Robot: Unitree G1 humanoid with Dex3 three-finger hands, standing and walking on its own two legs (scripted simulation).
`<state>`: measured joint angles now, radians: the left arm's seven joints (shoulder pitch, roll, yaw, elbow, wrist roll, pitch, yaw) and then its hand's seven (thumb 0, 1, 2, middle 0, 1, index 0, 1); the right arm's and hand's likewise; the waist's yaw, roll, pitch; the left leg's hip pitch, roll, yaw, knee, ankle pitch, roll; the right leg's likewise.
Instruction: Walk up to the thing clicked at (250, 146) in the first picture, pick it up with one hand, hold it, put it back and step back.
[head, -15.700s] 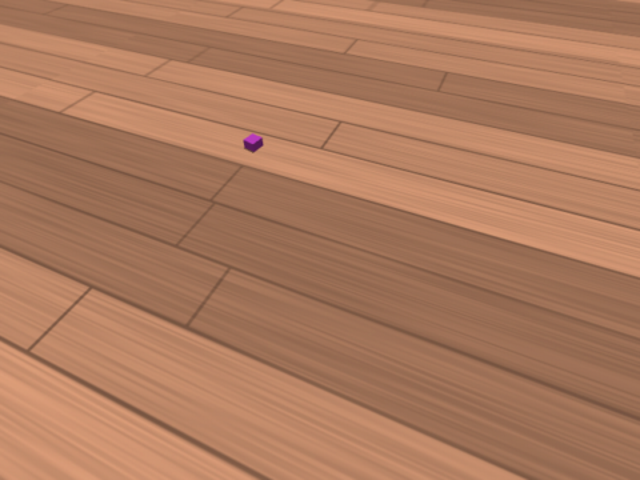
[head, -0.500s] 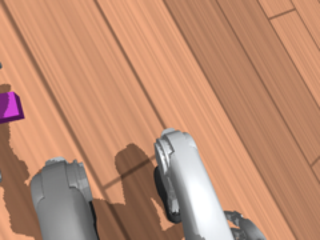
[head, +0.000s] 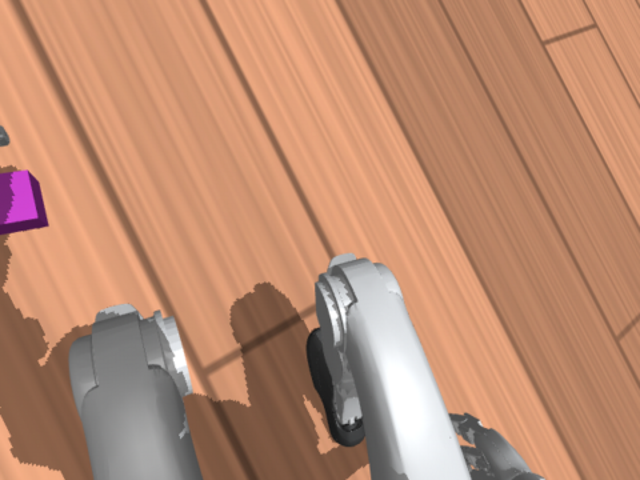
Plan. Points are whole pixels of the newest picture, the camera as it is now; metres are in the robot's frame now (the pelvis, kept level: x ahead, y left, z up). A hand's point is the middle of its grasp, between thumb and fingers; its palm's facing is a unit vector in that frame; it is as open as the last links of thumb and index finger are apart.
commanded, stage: rest palm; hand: left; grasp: from above
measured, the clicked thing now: (7, 203) +0.48 +0.33 -0.29
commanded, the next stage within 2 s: close in 1.50 s
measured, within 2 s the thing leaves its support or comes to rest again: neither
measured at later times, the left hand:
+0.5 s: hand out of the picture +0.47 +0.33 -0.23, palm faces -0.44 -0.13 -0.89, open 13.3 cm
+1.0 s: hand out of the picture +0.46 +0.33 -0.25, palm faces -0.44 -0.13 -0.89, open 13.8 cm
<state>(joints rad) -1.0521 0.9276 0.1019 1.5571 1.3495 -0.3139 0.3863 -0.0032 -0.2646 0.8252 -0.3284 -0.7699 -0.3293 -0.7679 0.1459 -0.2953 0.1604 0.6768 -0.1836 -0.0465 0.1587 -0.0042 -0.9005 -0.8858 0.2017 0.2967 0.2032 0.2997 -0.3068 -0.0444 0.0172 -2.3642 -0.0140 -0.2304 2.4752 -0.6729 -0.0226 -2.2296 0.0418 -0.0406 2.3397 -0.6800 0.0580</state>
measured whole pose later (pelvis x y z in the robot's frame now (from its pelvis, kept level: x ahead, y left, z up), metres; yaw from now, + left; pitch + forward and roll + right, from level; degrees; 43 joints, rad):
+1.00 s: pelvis +0.00 +0.01 -0.02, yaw -4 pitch +27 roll -15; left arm -1.05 1.07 0.15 1.72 1.37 -0.30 0.55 0.00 -0.46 0.97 -0.21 -0.80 -0.16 -0.85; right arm 0.10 -0.31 0.28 0.66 -0.28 -0.15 0.22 0.00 -0.90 -0.90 0.20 0.30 0.20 0.30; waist -0.37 -0.13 0.13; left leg -2.37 0.00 -0.29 2.58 -0.71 -0.02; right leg -2.23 0.07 -0.08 2.39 -0.68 0.07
